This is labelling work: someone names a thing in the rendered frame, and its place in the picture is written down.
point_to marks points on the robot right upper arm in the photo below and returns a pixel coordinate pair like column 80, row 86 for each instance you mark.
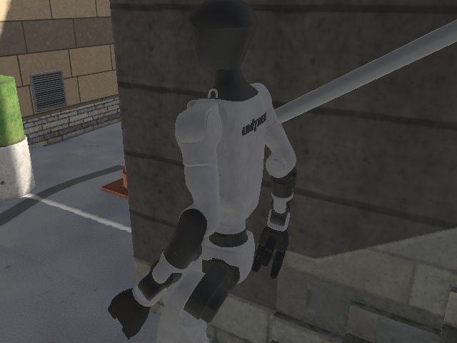
column 282, row 159

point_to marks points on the right robot forearm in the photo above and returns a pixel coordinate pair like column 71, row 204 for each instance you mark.
column 282, row 193

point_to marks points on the robot left upper arm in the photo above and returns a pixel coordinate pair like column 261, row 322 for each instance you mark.
column 198, row 131

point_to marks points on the robot left hand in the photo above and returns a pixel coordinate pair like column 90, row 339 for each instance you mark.
column 129, row 312

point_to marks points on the left robot thigh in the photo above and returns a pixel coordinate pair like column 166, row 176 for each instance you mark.
column 196, row 299

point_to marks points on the humanoid robot torso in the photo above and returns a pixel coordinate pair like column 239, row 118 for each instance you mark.
column 240, row 155

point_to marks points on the robot right hand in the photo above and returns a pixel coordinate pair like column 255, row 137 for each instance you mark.
column 269, row 241

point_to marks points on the left robot forearm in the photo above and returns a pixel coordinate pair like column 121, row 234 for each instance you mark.
column 184, row 247

